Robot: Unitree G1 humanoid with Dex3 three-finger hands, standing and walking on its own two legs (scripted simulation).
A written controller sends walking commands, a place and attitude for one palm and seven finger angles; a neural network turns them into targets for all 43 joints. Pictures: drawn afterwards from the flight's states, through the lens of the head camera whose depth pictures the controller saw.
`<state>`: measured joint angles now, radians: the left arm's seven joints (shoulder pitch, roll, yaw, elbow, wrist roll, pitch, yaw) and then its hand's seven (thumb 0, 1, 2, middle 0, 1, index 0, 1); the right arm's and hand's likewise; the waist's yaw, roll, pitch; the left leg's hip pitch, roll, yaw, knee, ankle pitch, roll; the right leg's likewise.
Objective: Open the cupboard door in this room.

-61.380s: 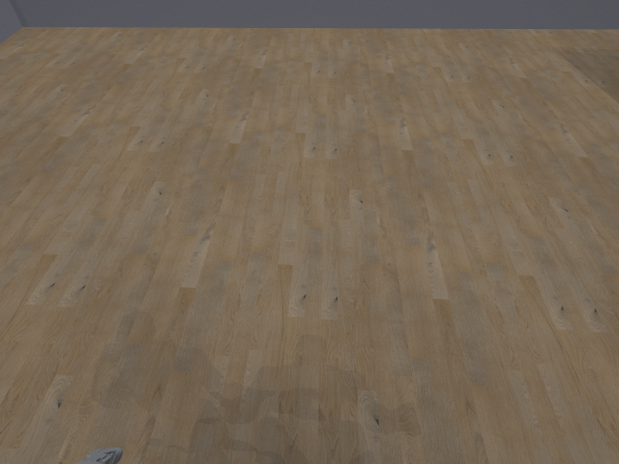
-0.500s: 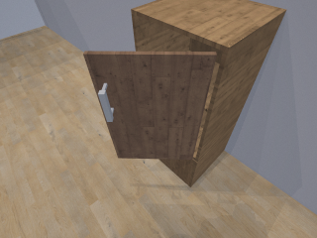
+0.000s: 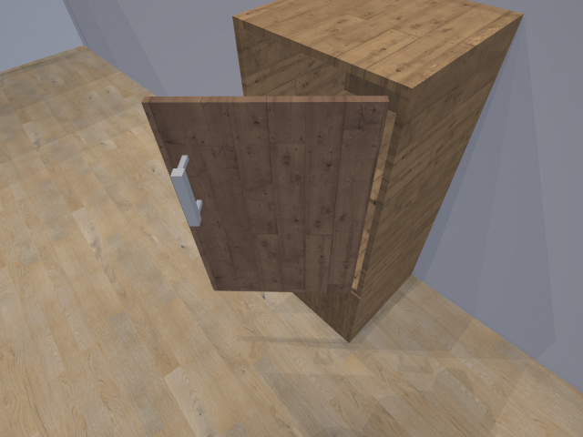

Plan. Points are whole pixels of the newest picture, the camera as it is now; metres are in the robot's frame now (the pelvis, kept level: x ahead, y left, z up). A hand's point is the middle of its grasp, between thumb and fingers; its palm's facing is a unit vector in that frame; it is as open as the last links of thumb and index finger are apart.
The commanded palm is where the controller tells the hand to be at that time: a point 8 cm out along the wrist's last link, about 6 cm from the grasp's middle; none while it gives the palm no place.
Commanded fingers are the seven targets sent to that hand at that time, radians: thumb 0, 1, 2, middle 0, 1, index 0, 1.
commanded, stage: look again from close up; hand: left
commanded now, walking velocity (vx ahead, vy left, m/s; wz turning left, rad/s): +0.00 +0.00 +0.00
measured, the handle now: (189, 191) +0.52 +0.22 +0.01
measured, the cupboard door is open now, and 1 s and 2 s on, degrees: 43 43 43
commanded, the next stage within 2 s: raise the hand with hooked fingers in 0.26 s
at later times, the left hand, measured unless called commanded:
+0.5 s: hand out of the picture +0.13 +0.19 -0.08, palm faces +0.27 -0.94 -0.19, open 7.4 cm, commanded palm +0.11 +0.23 -0.06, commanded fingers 0.00 0.71 0.82 -0.21 -0.42 -0.21 -0.42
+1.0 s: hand (147, 409) +0.17 +0.21 -0.04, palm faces +0.03 -1.00 -0.06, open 9.9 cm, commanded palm +0.14 +0.26 -0.03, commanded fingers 0.00 0.13 0.57 -0.25 -0.80 -0.25 -0.80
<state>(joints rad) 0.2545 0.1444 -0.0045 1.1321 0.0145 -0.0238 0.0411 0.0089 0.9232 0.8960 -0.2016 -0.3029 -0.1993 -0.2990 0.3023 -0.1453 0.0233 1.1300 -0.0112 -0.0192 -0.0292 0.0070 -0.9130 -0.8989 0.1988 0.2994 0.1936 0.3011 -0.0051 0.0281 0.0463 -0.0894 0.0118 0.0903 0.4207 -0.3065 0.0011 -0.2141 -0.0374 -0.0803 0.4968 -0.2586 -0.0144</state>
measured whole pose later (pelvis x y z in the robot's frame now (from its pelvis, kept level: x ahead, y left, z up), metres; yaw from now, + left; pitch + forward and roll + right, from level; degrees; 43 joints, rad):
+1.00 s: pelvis -0.05 +0.00 -0.08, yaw +3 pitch +13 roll -2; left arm 0.31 0.24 0.18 0.05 -0.25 -0.44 -0.31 0.01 0.35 0.66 -0.24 -0.66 -0.24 -0.65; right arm 0.19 -0.21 0.05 0.53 0.02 -0.23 -0.04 0.01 -0.91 -0.90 0.20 0.30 0.20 0.30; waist 0.03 0.00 -0.10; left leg -0.83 0.04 -0.02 1.16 -0.56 0.00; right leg -0.86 -0.06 -0.15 1.08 -0.45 -0.03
